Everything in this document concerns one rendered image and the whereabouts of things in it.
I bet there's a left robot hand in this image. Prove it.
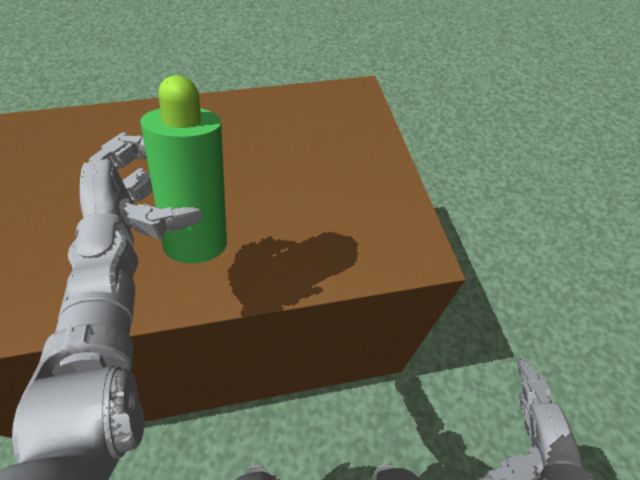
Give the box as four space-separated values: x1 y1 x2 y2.
79 132 203 239

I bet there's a bottle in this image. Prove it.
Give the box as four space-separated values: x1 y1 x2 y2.
140 75 227 264

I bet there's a right robot hand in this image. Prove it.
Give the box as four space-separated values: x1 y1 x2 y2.
478 358 583 480

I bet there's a right robot arm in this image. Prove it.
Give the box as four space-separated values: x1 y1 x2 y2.
540 464 595 480

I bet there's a left robot arm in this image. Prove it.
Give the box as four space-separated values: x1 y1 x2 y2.
0 213 144 480

